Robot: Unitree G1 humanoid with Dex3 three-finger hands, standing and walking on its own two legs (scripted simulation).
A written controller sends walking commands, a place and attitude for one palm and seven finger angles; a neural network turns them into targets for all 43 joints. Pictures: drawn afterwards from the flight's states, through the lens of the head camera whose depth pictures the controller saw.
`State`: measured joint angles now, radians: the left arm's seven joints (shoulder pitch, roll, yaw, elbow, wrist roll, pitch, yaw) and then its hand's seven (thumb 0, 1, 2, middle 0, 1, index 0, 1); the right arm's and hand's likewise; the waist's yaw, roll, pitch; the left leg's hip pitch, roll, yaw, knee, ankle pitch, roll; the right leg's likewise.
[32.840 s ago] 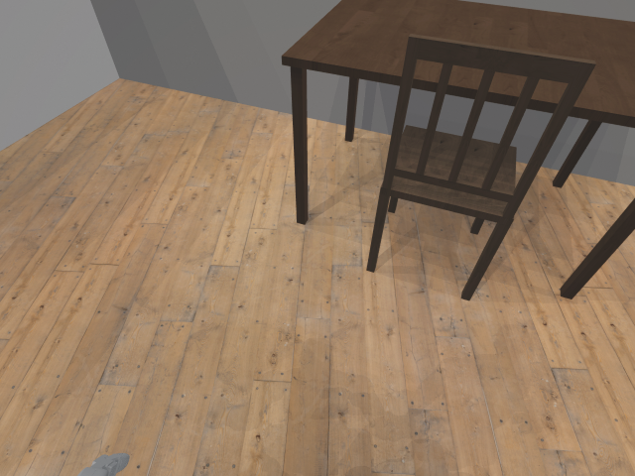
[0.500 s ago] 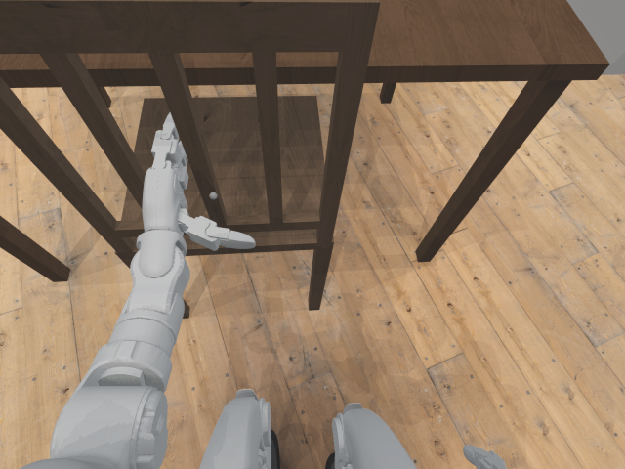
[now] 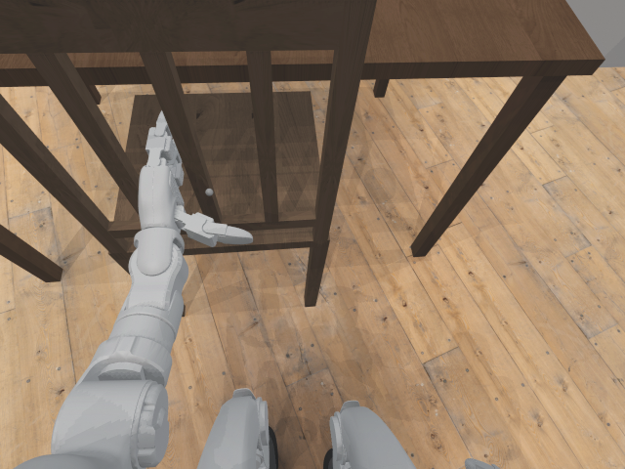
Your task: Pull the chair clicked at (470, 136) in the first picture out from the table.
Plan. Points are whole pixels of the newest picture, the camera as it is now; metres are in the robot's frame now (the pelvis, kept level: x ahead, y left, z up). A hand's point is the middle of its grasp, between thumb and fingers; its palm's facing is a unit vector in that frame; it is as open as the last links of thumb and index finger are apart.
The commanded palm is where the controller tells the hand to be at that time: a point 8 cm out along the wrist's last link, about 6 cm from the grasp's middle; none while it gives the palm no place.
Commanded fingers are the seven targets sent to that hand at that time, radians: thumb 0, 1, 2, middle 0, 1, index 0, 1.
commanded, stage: hook a spindle and tug to test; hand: left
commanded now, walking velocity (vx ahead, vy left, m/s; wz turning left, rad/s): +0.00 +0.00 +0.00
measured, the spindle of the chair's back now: (193, 158) +0.51 +0.14 +0.04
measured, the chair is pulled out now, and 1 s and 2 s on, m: -0.02 -0.01 0.07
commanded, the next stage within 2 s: step backward, pulling the chair out in 1.54 s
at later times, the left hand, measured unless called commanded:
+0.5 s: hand (211, 190) +0.47 +0.11 +0.03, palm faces +0.06 -1.00 -0.04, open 14.0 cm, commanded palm +0.44 +0.15 +0.03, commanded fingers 0.00 0.00 0.52 -0.48 -1.40 -0.48 -1.40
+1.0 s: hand (211, 189) +0.47 +0.11 +0.03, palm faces +0.06 -1.00 -0.02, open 5.8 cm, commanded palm +0.42 +0.15 +0.03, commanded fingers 0.00 0.90 0.90 -0.50 -1.45 -0.50 -1.45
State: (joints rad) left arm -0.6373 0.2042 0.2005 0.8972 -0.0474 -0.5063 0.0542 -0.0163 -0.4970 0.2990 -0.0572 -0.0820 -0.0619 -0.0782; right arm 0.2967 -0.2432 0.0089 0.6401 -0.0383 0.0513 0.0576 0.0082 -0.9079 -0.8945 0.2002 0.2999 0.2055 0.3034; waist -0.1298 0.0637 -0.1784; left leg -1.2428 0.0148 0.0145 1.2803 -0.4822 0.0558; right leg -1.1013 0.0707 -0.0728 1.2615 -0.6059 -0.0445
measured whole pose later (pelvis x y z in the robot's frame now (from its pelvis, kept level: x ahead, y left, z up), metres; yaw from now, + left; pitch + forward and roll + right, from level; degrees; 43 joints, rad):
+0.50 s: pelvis +0.00 +0.00 +0.00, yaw +0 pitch +26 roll -4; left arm -0.66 0.20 0.19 0.93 -0.04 -0.49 0.08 -0.02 -0.39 0.34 -0.31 -0.88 -0.30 -0.88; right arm 0.28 -0.24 0.01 0.63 -0.04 0.07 0.06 0.01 -0.91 -0.89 0.20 0.30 0.21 0.30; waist -0.13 0.06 -0.18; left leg -1.25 0.01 0.01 1.29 -0.49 0.06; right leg -1.11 0.07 -0.08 1.27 -0.61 -0.04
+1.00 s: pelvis +0.02 +0.00 +0.01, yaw +0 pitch +26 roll -3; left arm -0.55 0.18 0.16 0.79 -0.07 -0.46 0.09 0.00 0.71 0.80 -0.35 -1.31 -0.35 -1.37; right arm 0.30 -0.24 0.00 0.61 -0.04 0.08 0.08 0.01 -0.91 -0.89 0.20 0.30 0.20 0.30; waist -0.12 0.06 -0.18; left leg -1.19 0.01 0.03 1.24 -0.51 0.06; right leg -1.05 0.07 -0.06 1.21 -0.62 -0.04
